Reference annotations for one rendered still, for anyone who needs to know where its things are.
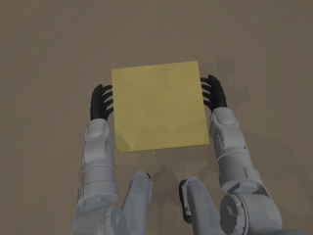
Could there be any right robot shin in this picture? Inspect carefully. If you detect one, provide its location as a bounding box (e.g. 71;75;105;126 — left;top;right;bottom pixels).
185;175;205;214

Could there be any robot right upper arm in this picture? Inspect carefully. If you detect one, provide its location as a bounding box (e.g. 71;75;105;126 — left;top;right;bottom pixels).
219;192;313;235

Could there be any robot left hand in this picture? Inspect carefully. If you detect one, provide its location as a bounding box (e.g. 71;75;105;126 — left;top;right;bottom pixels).
90;84;113;121

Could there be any carton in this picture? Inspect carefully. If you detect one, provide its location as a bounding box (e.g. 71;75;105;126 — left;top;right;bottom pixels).
112;61;210;153

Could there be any left robot forearm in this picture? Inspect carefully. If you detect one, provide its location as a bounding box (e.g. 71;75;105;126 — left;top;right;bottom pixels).
69;118;119;235

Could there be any robot right hand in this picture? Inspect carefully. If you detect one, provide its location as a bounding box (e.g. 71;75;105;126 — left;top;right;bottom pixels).
200;74;228;112

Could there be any right robot forearm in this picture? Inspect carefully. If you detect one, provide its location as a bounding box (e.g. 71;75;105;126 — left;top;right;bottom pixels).
209;107;283;227

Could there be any robot shin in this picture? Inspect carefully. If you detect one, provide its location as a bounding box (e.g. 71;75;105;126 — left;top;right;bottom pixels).
185;175;205;214
129;170;150;186

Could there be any left robot shin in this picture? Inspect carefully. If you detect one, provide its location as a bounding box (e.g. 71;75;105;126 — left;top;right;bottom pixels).
129;170;150;186

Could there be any robot left upper arm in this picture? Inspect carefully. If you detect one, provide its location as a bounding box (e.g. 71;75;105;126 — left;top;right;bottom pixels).
69;204;130;235

